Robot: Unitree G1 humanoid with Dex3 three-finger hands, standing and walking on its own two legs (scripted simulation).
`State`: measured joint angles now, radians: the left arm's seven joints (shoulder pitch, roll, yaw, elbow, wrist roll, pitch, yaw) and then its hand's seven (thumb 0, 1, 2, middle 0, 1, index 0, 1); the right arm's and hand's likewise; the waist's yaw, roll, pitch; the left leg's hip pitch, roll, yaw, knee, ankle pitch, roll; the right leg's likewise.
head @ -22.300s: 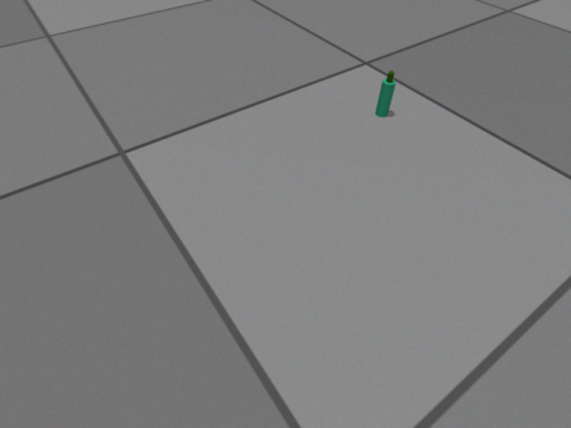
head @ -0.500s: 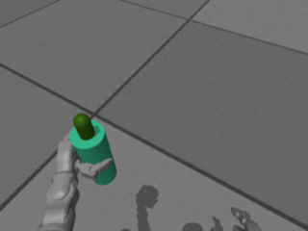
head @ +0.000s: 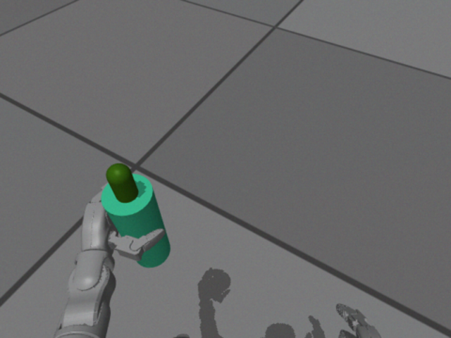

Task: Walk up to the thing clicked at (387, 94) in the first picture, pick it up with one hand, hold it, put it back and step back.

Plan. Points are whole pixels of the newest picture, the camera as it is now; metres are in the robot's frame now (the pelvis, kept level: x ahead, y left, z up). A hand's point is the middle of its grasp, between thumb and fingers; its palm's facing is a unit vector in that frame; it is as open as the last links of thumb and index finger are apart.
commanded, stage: hold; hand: left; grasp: from the side
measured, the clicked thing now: (138, 218) +0.32 +0.16 +0.03
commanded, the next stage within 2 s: crouch in 0.32 s
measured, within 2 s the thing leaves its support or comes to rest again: neither
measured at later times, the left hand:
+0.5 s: hand (136, 222) +0.31 +0.16 +0.03, palm faces +0.09 -1.00 -0.03, open 10.3 cm
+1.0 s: hand (151, 251) +0.33 +0.18 -0.16, palm faces +0.09 -1.00 -0.04, open 10.3 cm
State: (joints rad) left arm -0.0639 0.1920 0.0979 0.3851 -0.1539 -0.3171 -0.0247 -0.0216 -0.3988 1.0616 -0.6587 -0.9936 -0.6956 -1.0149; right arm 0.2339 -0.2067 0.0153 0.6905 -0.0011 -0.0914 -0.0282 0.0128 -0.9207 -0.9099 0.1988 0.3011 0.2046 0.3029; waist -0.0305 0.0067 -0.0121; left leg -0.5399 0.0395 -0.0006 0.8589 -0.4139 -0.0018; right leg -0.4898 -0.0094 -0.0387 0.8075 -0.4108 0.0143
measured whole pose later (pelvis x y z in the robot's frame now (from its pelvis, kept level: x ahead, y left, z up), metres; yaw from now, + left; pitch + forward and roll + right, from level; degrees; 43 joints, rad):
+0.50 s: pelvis +0.00 +0.00 +0.00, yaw +0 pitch +5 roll -2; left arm -0.05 0.20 0.09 0.38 -0.15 -0.31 -0.03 -0.02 -0.40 1.06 -0.66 -0.99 -0.70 -1.01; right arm 0.23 -0.21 0.01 0.69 0.00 -0.09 -0.03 0.01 -0.92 -0.91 0.20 0.30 0.20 0.30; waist -0.03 0.01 -0.02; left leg -0.54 0.04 -0.01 0.86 -0.41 -0.01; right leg -0.49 -0.01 -0.04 0.81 -0.41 0.01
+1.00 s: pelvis -0.03 +0.00 -0.12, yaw -1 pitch +25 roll -3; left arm -0.31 0.26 0.22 0.83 -0.13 -0.68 -0.07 -0.02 -0.41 1.07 -0.66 -0.99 -0.70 -1.01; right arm 0.18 -0.25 -0.01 0.71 -0.06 -0.10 0.05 0.01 -0.90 -0.91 0.20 0.30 0.20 0.30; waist -0.09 -0.02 -0.16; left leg -1.32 0.05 -0.04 1.48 -0.60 -0.01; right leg -1.26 -0.01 -0.05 1.43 -0.61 0.01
